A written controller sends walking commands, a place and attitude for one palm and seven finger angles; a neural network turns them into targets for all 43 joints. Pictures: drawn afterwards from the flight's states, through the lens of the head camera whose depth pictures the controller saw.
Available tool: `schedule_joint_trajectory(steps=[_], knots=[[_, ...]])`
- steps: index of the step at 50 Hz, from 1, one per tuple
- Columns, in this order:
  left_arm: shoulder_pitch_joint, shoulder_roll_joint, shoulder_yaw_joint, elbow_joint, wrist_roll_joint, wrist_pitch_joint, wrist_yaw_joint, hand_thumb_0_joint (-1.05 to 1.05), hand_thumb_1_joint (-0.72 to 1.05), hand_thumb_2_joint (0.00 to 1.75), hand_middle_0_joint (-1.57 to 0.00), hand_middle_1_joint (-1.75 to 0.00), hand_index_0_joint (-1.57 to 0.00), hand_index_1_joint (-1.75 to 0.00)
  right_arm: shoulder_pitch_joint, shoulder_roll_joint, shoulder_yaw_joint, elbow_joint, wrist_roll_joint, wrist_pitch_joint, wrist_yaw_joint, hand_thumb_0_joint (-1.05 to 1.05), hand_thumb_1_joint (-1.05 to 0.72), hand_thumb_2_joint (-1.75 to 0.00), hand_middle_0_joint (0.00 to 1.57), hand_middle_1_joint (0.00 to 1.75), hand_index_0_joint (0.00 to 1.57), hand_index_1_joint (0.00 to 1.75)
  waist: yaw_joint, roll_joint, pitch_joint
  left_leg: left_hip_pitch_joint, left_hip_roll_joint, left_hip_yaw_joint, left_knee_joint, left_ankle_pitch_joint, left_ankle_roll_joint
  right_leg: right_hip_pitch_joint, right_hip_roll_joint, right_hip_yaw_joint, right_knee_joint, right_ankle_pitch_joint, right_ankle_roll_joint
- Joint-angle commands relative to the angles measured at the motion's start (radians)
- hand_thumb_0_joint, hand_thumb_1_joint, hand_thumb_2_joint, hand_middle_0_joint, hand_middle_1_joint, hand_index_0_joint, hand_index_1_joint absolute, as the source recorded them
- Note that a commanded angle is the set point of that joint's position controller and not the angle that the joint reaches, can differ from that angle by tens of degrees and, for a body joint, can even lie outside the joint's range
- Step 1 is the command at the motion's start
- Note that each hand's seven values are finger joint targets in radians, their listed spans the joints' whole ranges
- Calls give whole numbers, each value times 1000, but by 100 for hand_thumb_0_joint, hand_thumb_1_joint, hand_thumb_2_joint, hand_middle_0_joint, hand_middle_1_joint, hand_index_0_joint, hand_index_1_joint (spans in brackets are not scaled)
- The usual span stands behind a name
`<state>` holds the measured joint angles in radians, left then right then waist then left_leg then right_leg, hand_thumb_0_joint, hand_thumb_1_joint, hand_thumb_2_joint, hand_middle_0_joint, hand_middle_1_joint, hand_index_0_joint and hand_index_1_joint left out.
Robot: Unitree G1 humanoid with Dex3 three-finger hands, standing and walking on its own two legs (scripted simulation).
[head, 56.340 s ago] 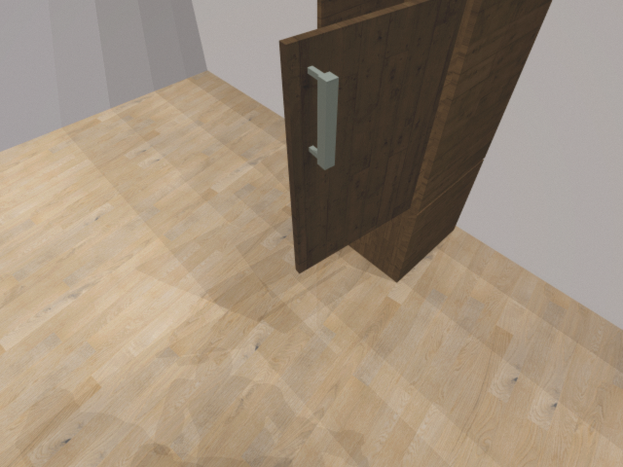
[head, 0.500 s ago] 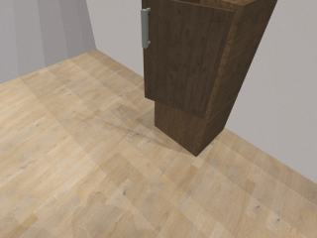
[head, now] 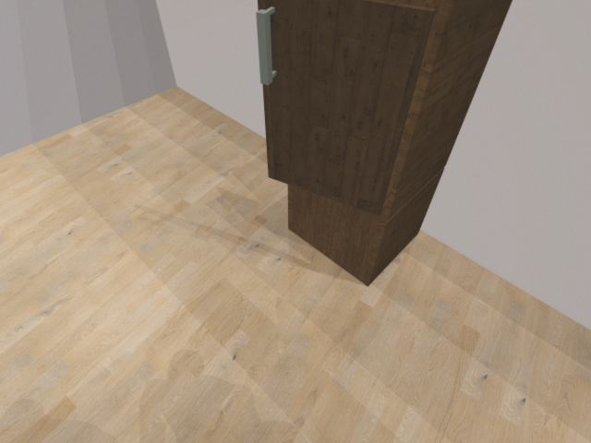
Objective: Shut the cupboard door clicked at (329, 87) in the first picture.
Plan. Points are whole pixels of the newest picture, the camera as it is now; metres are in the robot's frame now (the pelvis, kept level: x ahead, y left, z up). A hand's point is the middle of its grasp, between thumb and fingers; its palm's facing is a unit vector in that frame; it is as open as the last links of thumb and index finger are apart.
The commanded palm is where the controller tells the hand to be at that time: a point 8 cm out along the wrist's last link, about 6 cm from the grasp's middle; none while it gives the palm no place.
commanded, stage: look to check the result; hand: left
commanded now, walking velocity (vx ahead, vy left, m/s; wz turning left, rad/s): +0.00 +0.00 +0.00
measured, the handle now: (268, 46) +0.97 +0.11 +0.11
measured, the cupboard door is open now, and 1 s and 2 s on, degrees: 17 17 17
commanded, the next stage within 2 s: walk to a spot facing it in 0.08 s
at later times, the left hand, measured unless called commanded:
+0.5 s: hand out of the picture +0.00 +0.18 -0.20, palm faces +0.16 -0.97 -0.18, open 7.3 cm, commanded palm none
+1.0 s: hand out of the picture +0.04 +0.23 -0.15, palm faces +0.40 -0.87 -0.30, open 7.3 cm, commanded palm none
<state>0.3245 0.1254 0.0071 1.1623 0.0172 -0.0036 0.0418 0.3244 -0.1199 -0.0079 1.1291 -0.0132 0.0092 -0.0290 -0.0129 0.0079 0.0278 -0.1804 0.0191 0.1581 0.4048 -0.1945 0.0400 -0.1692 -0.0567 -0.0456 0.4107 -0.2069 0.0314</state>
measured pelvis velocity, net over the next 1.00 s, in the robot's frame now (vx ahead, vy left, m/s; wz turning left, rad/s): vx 0.00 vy -0.03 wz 0.45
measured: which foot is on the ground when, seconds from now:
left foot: down 0.00-1.00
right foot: down 0.00-0.54, up 0.56-0.98, down 1.00-1.00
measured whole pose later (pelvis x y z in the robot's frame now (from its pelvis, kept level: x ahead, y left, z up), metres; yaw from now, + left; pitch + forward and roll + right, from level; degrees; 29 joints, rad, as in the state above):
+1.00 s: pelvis +0.00 -0.03 -0.01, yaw +26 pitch +4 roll +0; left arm 0.09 0.24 0.06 0.85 0.02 0.03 0.02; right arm 0.23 -0.24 -0.09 0.92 -0.03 0.06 -0.01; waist -0.04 0.02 0.06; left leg -0.41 -0.14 -0.20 0.50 -0.16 0.02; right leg -0.26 0.01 0.06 0.49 -0.34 0.03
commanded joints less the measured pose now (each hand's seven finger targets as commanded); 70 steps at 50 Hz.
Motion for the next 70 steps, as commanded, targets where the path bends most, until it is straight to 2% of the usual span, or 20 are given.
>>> schedule_joint_trajectory(steps=[1,13,20,24,26,27,28,33,43,47,48,49,50,52,54,56,60,66,68,70], knots=[[77,85,12,-14,0,-9,1,0,90,90,-20,-30,-20,-30,77,-89,-13,-15,2,-10,-7,0,-90,-90,20,30,20,30,-2,-9,82,-13,102,-137,-120,-47,-8,-69,-46,54,-87,5,-50],[62,107,25,-32,-2,-6,4,0,90,90,-20,-30,-20,-30,54,-96,-17,-29,4,-1,-2,0,-90,-90,20,30,20,30,4,-20,85,-47,86,-140,-61,21,-13,-51,-61,32,-60,11,-49],[7,177,76,-116,4,15,4,0,90,90,-20,-30,-20,-30,10,-91,-44,-98,-4,29,12,0,-90,-90,20,30,20,30,6,-139,54,-165,10,-96,208,-36,-31,-96,-209,59,-85,-154,-126],[-78,199,92,-180,14,18,6,0,90,90,-20,-30,-20,-30,-1,-105,-60,-145,-5,33,23,0,-90,-90,20,30,20,30,-19,-144,23,-148,32,-106,292,-136,-44,-135,-278,-2,-5,-26,-147],[-70,174,96,-208,7,29,-2,0,90,90,-20,-30,-20,-30,38,-169,-69,-154,-11,23,24,0,-90,-90,20,30,20,30,-28,100,11,-102,137,-319,79,126,13,-203,-140,-119,225,-124,-49],[-86,146,91,-227,-2,36,-2,0,90,90,-20,-30,-20,-30,75,-238,-83,-155,-26,17,13,0,-90,-90,20,30,20,30,-54,315,14,-67,270,-611,-76,211,93,-293,-7,-132,436,-318,8],[-149,160,86,-254,8,45,2,0,90,90,-20,-30,-20,-30,122,-260,-86,-137,-27,16,0,0,-90,-90,20,30,20,30,-79,312,10,-22,311,-709,-144,180,132,-365,15,-14,628,-404,-1],[-147,164,95,-263,12,29,-22,0,90,90,-20,-30,-20,-30,-10,-250,-79,-197,-19,-1,-14,0,-90,-90,20,30,20,30,-10,80,-72,0,189,-543,-106,119,99,-405,1,81,725,-147,27],[-204,184,82,-343,5,35,-18,0,90,90,-20,-30,-20,-30,-18,-298,-107,-235,-25,23,-2,0,-90,-90,20,30,20,30,-37,160,-118,61,139,-642,-71,216,124,-278,76,83,382,-229,36],[-89,216,93,-325,-4,37,-10,0,90,90,-20,-30,-20,-30,-108,-291,-114,-276,-17,35,8,0,-90,-90,20,30,20,30,22,158,-122,-130,67,-611,-54,85,61,2,101,60,99,-117,10],[-42,253,100,-319,-1,30,-6,0,90,90,-20,-30,-20,-30,-126,-271,-114,-286,-7,37,13,0,-90,-90,20,30,20,30,48,92,-124,-235,19,-571,2,-16,19,137,61,97,-63,-49,-5],[-38,326,115,-325,12,23,-1,0,90,90,-20,-30,-20,-30,-115,-211,-113,-292,6,41,19,0,-90,-90,20,30,20,30,47,-138,-103,-424,-94,-421,213,-251,-53,227,-168,341,-197,-195,-83],[-105,351,110,-346,20,23,4,0,90,90,-20,-30,-20,-30,-126,-210,-117,-302,-4,37,18,0,-90,-90,20,30,20,30,45,-268,-25,-496,-167,-265,538,-362,-93,76,-397,538,-244,-201,-190],[-256,295,87,-391,12,22,5,0,90,90,-20,-30,-20,-30,-68,-217,-114,-295,-22,48,42,0,-90,-90,20,30,20,30,-50,-109,33,-417,-90,-270,800,-295,-71,-130,-321,339,-183,-150,-198],[-247,232,76,-381,4,7,6,0,90,90,-20,-30,-20,-30,-75,-222,-106,-275,-16,53,45,0,-90,-90,20,30,20,30,-58,-197,22,-446,-36,-232,838,-218,-92,-19,-223,201,-90,209,-172],[-148,238,79,-360,2,-6,3,0,90,90,-20,-30,-20,-30,-118,-206,-92,-300,-10,47,51,0,-90,-90,20,30,20,30,-21,-203,-27,-471,-31,-185,774,-203,-103,129,-209,123,-35,407,-153],[15,265,97,-303,6,-18,-3,0,90,90,-20,-30,-20,-30,-254,-185,-71,-333,-11,39,59,0,-90,-90,20,30,20,30,57,-189,-23,-512,-5,-127,630,-219,-95,279,-249,97,-31,431,-140],[85,273,107,-267,20,-31,-19,0,90,90,-20,-30,-20,-30,-340,-158,-56,-357,-7,16,75,0,-90,-90,20,30,20,30,76,-224,21,-426,5,-64,396,-248,-54,260,-304,37,-38,326,-141],[55,292,112,-269,19,-36,-25,0,90,90,-20,-30,-20,-30,-284,-167,-57,-347,-5,2,75,0,-90,-90,20,30,20,30,39,-211,0,-260,-22,-23,257,-251,-33,193,-305,-18,31,372,-124],[25,295,108,-278,4,-39,-34,0,90,90,-20,-30,-20,-30,-50,-240,-74,-280,-15,-14,66,0,-90,-90,20,30,20,30,-83,-61,-124,183,-44,-41,56,-94,5,-17,-237,-156,390,399,-50]])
